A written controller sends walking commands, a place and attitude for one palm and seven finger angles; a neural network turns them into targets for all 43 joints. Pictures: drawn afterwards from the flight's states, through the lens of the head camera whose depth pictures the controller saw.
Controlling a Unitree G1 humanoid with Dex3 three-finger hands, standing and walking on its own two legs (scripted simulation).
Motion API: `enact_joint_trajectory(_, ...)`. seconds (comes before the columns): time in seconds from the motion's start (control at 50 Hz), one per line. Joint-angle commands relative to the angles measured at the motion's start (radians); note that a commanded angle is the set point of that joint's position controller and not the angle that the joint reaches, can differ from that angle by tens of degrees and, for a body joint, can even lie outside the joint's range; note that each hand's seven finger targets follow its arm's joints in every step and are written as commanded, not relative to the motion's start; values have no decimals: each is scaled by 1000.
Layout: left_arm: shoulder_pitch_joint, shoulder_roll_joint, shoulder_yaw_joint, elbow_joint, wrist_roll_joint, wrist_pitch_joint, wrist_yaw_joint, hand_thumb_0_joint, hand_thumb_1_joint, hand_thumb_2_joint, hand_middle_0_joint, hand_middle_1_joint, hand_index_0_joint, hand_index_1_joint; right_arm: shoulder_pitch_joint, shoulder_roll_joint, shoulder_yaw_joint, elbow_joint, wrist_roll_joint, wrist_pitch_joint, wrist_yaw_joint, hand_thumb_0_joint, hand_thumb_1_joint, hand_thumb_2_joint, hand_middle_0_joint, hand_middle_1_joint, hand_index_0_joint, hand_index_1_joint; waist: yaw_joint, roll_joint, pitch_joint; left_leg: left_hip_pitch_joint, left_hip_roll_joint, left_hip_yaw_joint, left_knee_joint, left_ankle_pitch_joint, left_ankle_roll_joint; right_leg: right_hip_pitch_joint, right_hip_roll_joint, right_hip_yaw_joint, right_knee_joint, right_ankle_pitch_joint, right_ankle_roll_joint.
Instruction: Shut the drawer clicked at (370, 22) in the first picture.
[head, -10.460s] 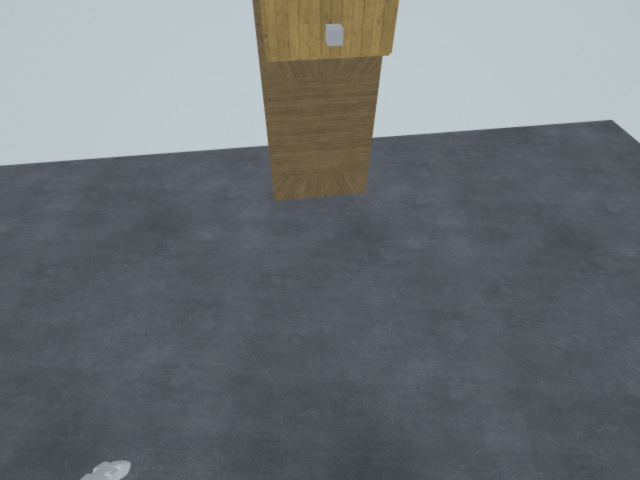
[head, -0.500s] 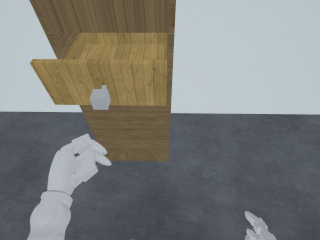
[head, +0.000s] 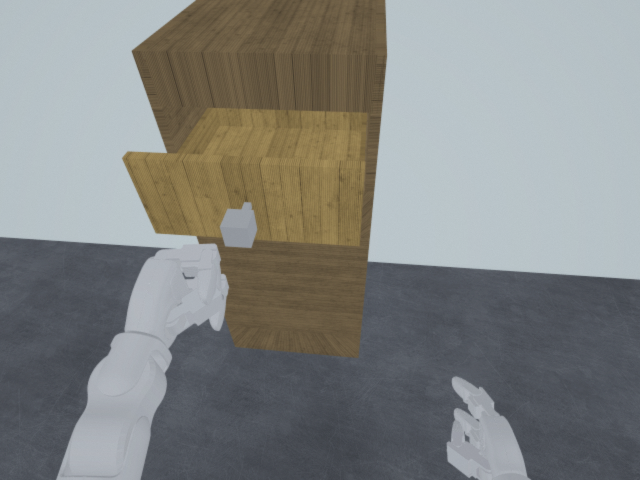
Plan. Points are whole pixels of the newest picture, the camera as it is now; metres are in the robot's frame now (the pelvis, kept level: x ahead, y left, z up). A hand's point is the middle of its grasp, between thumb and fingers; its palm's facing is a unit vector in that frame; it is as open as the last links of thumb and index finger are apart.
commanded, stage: raise the hand and make a fist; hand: left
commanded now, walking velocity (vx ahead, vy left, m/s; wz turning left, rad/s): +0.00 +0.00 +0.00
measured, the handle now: (242, 219) +0.48 +0.19 +0.06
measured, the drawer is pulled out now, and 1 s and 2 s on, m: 0.17 0.17 0.17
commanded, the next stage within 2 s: bring the fist close to the handle in 0.48 s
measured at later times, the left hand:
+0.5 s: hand (222, 276) +0.28 +0.14 +0.16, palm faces +0.01 -1.00 -0.05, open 3.3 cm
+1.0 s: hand (243, 272) +0.32 +0.14 +0.12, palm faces -0.02 -1.00 -0.03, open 3.3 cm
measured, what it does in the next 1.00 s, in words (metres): stands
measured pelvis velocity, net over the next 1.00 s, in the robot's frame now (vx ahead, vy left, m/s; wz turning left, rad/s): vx -0.01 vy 0.00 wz -0.02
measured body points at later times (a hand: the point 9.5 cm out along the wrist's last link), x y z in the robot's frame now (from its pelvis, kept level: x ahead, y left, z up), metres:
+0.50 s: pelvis -0.01 -0.01 +0.01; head -0.03 -0.03 +0.46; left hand +0.28 +0.20 +0.16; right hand +0.17 -0.23 -0.07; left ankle +0.00 +0.12 -0.73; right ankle -0.02 -0.12 -0.73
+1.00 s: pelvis -0.01 +0.00 +0.00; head -0.01 -0.01 +0.45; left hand +0.32 +0.19 +0.12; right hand +0.15 -0.23 -0.08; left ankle +0.00 +0.12 -0.73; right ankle -0.02 -0.12 -0.73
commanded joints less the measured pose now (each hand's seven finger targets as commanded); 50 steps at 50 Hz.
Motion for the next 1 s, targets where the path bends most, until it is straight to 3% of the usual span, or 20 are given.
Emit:
enact_joint_trajectory(0.0,-297,102,80,-248,-21,-18,4,0,900,900,-1400,-1600,-1400,-1600,-120,-115,-54,-152,3,-44,-19,0,-900,-900,200,300,200,300,-10,-27,-176,150,-26,-18,-110,305,23,42,38,8,-99,360,-16)
enact_joint_trajectory(0.06,-361,104,74,-226,-25,14,4,0,900,900,-1400,-1600,-1400,-1600,-136,-115,-50,-143,7,-40,-24,0,-900,-900,200,300,200,300,-12,-46,-153,157,-27,-19,-128,282,25,45,36,11,-125,338,-13)
enact_joint_trajectory(0.12,-251,118,116,-102,-33,58,-2,0,900,900,-1400,-1600,-1400,-1600,-139,-124,-53,-130,9,-19,-26,0,-900,-900,200,300,200,300,5,-127,-103,120,-29,-9,-139,253,28,52,36,15,-152,314,-8)
enact_joint_trajectory(0.18,-329,105,96,-165,-25,64,2,0,900,900,-1400,-1600,-1400,-1600,-155,-119,-53,-148,11,-6,-24,0,-900,-900,200,300,200,300,-2,-53,-113,140,-35,-4,-150,240,25,52,31,20,-157,293,-12)
enact_joint_trajectory(0.22,-348,121,98,-187,-17,47,15,0,900,900,-1400,-1600,-1400,-1600,-155,-120,-56,-152,9,-8,-24,0,-900,-900,200,300,200,300,-4,-77,-126,146,-32,-2,-146,233,29,55,33,28,-166,270,-8)
enact_joint_trajectory(0.3,-395,136,126,-176,-17,10,33,0,900,900,-1400,-1600,-1400,-1600,-148,-118,-59,-144,4,-16,-31,0,-900,-900,200,300,200,300,-8,-40,-136,162,-37,4,-154,214,28,54,34,34,-177,247,-9)
enact_joint_trajectory(0.32,-400,142,119,-158,-17,1,33,0,900,900,-1400,-1600,-1400,-1600,-143,-121,-58,-138,3,-19,-30,0,-900,-900,200,300,200,300,-12,-82,-120,151,-34,2,-154,203,31,47,35,38,-190,228,-6)
enact_joint_trajectory(0.4,-441,141,120,-127,-19,-9,23,0,900,900,-1400,-1600,-1400,-1600,-143,-122,-60,-131,7,-25,-38,0,-900,-900,200,300,200,300,-16,-22,-124,160,-39,8,-162,195,30,52,34,41,-197,228,-9)
enact_joint_trajectory(0.46,-404,166,151,-86,-25,-12,12,0,900,900,-1400,-1600,-1400,-1600,-134,-126,-64,-129,8,-32,-37,0,-900,-900,200,300,200,300,-6,-50,-144,158,-37,11,-162,218,31,74,33,44,-196,263,-8)
enact_joint_trajectory(0.48,-406,139,127,-97,-30,-11,3,0,900,900,-1400,-1600,-1400,-1600,-137,-124,-62,-134,8,-35,-36,0,-900,-900,200,300,200,300,-5,-33,-151,160,-40,12,-160,226,31,77,32,45,-191,283,-7)
enact_joint_trajectory(0.56,-414,168,159,-55,-44,-10,-8,0,900,900,-1400,-1600,-1400,-1600,-132,-131,-65,-124,11,-40,-37,0,-900,-900,200,300,200,300,-8,-78,-116,138,-37,11,-165,202,31,59,34,47,-206,250,-2)
enact_joint_trajectory(0.6,-452,125,115,-15,-38,-10,-9,0,900,900,-1400,-1600,-1400,-1600,-127,-129,-62,-118,12,-38,-40,0,-900,-900,200,300,200,300,-26,-61,-93,136,-39,10,-166,183,30,29,36,42,-206,222,-4)
enact_joint_trajectory(0.62,-468,132,112,19,-34,-17,-5,0,900,900,-1400,-1600,-1400,-1600,-119,-134,-66,-110,13,-39,-41,0,-900,-900,200,300,200,300,-37,-100,-70,129,-35,6,-161,165,33,3,40,43,-215,189,0)
enact_joint_trajectory(0.64,-488,129,113,25,-34,-25,-3,0,900,900,-1400,-1600,-1400,-1600,-114,-135,-68,-111,11,-40,-43,0,-900,-900,200,300,200,300,-34,-101,-94,130,-36,6,-161,160,33,7,38,47,-211,181,0)
enact_joint_trajectory(0.7,-530,116,94,24,-17,-62,7,0,900,900,-1400,-1600,-1400,-1600,-103,-130,-69,-111,8,-44,-40,0,-900,-900,200,300,200,300,-35,-26,-145,150,-37,3,-154,181,27,11,38,38,-179,211,-9)
enact_joint_trajectory(0.72,-532,145,114,59,-11,-76,16,0,900,900,-1400,-1600,-1400,-1600,-94,-136,-72,-103,6,-44,-39,0,-900,-900,200,300,200,300,-39,-72,-130,133,-31,-2,-150,174,28,0,42,37,-179,197,-7)
enact_joint_trajectory(0.82,-575,143,113,124,5,-139,30,0,900,900,-1400,-1600,-1400,-1600,-69,-137,-75,-93,1,-40,-32,0,-900,-900,200,300,200,300,-44,-38,-169,126,-30,-5,-134,206,23,0,43,32,-141,245,-13)
enact_joint_trajectory(0.88,-568,112,97,152,9,-168,35,0,900,900,-1400,-1600,-1400,-1600,-57,-134,-81,-97,-2,-38,-25,0,-900,-900,200,300,200,300,-37,-22,-202,129,-28,-3,-122,245,18,6,41,28,-114,297,-17)
enact_joint_trajectory(0.92,-548,110,94,194,15,-186,39,0,900,900,-1400,-1600,-1400,-1600,-46,-139,-86,-94,-3,-35,-19,0,-900,-900,200,300,200,300,-41,-58,-193,110,-24,-2,-112,257,20,-2,45,26,-105,311,-15)
enact_joint_trajectory(0.98,-532,106,101,218,14,-208,39,0,900,900,-1400,-1600,-1400,-1600,-34,-141,-90,-97,-4,-28,-13,0,-900,-900,200,300,200,300,-36,-58,-206,91,-25,2,-103,265,17,-2,42,27,-88,333,-15)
